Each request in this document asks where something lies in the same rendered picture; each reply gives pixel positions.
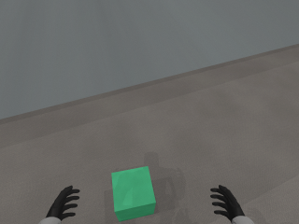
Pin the robot right hand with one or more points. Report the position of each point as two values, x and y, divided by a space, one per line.
232 207

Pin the robot left hand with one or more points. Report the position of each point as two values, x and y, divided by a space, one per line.
59 206

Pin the carton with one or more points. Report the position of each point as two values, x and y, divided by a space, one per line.
133 194

